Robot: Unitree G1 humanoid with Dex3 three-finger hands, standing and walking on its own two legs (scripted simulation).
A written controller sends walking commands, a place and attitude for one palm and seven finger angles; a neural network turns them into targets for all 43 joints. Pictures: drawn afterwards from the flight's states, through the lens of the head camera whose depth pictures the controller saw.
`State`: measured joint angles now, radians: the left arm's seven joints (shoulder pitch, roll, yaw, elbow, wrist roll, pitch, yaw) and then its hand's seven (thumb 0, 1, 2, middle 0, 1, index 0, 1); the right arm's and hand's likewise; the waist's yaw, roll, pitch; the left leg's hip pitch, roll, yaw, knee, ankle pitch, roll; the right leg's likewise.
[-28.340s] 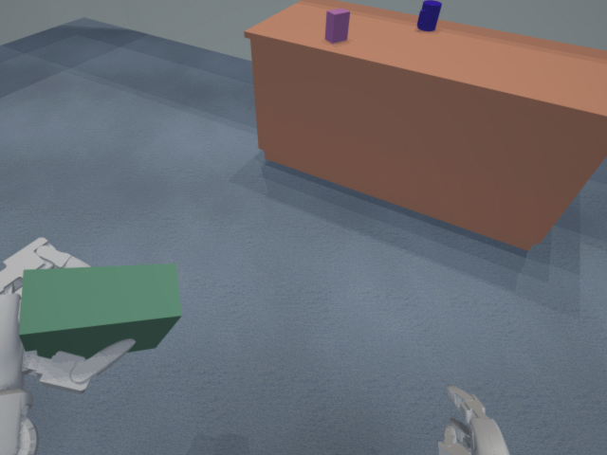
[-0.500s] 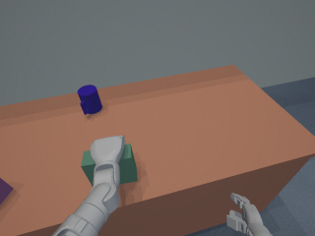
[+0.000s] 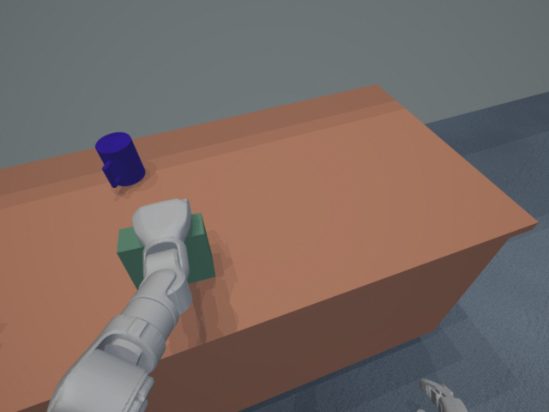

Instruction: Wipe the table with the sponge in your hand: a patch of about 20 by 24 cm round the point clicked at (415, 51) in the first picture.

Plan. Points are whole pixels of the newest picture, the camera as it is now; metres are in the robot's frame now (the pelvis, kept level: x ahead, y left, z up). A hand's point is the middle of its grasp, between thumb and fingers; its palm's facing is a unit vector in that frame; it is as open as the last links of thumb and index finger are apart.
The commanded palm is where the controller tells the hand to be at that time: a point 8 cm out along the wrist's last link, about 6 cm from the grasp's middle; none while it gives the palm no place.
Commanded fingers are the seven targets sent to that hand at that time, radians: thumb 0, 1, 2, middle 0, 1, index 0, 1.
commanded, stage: wipe forward along the third lane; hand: left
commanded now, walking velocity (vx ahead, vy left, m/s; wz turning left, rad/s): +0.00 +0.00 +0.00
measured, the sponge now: (172, 261) +0.37 +0.22 -0.02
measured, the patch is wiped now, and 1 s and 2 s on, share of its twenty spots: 0.95 1.00 1.00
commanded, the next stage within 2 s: wipe back along the third lane in 0.94 s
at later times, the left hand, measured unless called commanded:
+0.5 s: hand (168, 223) +0.42 +0.23 +0.02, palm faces -0.06 +0.01 -1.00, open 9.5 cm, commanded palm +0.40 +0.22 +0.05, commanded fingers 0.00 0.10 1.30 -1.20 -1.60 -1.20 -1.60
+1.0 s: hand (164, 201) +0.47 +0.25 +0.02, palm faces -0.09 +0.01 -1.00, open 9.5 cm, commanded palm +0.45 +0.24 +0.05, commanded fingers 0.00 0.10 1.30 -1.20 -1.60 -1.20 -1.60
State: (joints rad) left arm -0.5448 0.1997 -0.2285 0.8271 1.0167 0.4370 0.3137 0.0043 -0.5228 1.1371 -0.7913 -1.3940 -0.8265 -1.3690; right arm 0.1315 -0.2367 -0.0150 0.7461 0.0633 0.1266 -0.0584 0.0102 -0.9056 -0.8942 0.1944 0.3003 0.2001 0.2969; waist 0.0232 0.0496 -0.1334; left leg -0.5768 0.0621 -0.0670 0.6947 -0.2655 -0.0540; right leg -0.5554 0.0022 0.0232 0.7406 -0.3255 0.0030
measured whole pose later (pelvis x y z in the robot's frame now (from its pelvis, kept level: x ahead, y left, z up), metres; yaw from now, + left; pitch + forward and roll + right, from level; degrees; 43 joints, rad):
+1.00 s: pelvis +0.01 +0.03 -0.01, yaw -2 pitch +16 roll -2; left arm -0.88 0.34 -0.10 1.17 1.04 0.36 0.33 0.01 -0.54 1.16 -0.80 -1.38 -0.83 -1.39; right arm 0.23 -0.23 -0.02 0.78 0.05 0.10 -0.03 0.01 -0.90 -0.89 0.20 0.30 0.20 0.30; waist -0.08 0.04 -0.16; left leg -0.77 0.07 -0.05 0.79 -0.30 -0.05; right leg -0.72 0.01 0.04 0.75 -0.32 0.04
